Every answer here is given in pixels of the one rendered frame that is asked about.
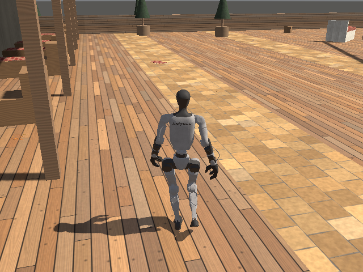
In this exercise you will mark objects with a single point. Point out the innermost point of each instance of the right robot thigh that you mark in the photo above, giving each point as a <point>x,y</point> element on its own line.
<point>193,170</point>

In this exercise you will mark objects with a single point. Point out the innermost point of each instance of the left robot forearm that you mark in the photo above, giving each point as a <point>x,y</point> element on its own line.
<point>155,150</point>

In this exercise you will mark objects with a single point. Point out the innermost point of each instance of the right robot forearm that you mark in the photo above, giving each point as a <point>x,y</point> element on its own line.
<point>210,153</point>

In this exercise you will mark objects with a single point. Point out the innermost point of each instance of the robot right shin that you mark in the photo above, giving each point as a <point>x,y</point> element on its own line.
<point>193,202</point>

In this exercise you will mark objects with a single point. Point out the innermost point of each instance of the right robot hand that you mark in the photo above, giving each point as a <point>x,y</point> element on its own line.
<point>214,171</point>

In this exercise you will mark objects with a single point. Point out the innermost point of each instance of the robot right upper arm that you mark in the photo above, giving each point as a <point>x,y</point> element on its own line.
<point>202,129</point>

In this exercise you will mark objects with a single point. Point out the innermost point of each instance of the robot left upper arm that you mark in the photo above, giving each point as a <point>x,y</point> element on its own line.
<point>161,128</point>

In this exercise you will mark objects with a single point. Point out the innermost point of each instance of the left robot hand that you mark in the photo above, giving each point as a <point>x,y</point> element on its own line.
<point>158,158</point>

